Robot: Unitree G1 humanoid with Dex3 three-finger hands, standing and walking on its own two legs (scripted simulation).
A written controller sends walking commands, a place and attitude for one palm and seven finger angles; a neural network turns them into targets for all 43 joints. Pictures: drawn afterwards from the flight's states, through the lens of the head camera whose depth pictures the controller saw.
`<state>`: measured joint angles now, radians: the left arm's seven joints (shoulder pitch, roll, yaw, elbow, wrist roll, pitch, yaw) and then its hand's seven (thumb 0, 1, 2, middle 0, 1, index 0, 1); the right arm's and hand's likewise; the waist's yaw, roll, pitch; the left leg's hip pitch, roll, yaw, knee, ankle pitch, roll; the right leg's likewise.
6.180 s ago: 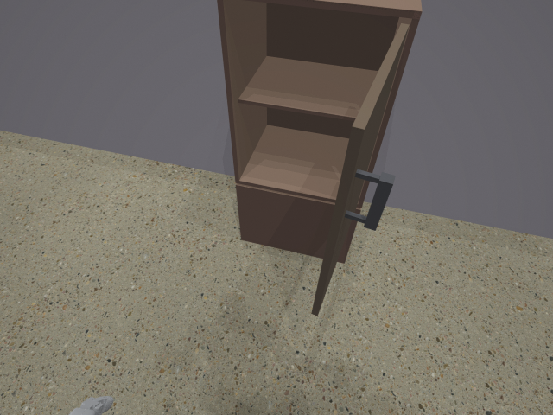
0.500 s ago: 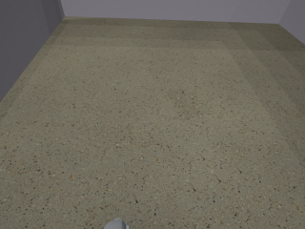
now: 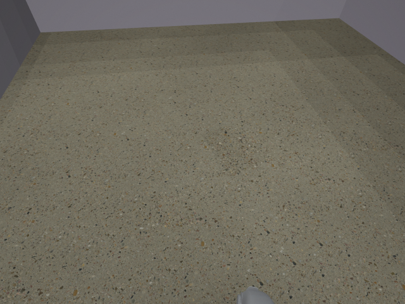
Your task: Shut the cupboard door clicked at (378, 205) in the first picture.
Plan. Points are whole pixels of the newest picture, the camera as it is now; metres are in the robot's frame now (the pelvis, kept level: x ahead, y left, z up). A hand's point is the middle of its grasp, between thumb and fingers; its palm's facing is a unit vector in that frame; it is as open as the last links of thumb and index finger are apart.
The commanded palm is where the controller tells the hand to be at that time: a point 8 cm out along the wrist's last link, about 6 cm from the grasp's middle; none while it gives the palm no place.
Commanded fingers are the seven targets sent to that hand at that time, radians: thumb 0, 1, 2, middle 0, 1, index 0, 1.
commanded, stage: walk around to get in front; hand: left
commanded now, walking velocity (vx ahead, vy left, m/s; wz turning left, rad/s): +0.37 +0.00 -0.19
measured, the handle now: out of the picture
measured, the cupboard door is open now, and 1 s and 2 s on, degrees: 82 82 82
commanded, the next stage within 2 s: walk to a spot facing it in 0.42 s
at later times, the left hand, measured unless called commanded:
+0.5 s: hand (157, 282) +0.21 +0.11 -0.17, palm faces +0.11 -0.98 -0.19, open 7.2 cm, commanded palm none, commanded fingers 0.00 0.90 0.90 -0.20 -0.30 -0.20 -0.30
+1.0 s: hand (122, 219) +0.37 +0.24 -0.18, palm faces +0.35 -0.91 -0.20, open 7.4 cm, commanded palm none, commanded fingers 0.00 0.90 0.90 -0.20 -0.30 -0.20 -0.30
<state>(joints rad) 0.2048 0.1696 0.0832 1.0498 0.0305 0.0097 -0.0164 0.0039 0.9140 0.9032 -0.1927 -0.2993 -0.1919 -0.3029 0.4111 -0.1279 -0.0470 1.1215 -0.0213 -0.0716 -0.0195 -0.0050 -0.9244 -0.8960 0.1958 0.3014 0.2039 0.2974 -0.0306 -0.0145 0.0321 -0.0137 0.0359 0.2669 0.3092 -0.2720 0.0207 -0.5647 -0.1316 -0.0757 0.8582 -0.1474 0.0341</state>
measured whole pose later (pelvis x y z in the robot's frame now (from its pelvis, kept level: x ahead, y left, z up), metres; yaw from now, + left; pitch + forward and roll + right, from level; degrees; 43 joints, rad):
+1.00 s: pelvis +0.33 +0.02 -0.01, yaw +17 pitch +1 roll -3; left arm 0.15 0.22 0.09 0.93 0.02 0.02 0.03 0.00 0.91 0.90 -0.19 -0.30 -0.19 -0.30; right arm 0.18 -0.18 -0.05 0.96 -0.01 0.00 0.00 0.00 -0.92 -0.90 0.20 0.30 0.21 0.30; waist -0.01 -0.02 0.06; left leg -0.34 -0.06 0.03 0.47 -0.15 0.11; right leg -0.54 -0.11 0.00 1.13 -0.31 0.11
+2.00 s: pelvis +0.33 -0.02 -0.01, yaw +54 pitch +0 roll -1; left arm 0.26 0.28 0.07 0.95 0.02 0.08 0.02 0.01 0.91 0.90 -0.20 -0.30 -0.20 -0.30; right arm 0.07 -0.24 -0.04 0.87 -0.01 0.02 0.01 0.00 -0.91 -0.90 0.20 0.30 0.20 0.30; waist 0.04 -0.05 0.10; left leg -0.25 -0.02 0.04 0.57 -0.31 0.05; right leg -0.43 -0.13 -0.07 1.15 -0.49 0.10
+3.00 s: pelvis +0.35 -0.06 -0.02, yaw +90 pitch +0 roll +1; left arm 0.30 0.26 0.06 0.94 0.02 0.04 0.02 0.01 0.90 0.90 -0.20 -0.30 -0.20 -0.30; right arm 0.09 -0.27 -0.06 0.89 -0.01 0.04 0.02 0.00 -0.91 -0.90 0.19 0.30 0.20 0.30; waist 0.03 -0.04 0.10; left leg -0.28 0.00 0.08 0.60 -0.32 -0.01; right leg -0.25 -0.19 -0.27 0.73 -0.44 0.04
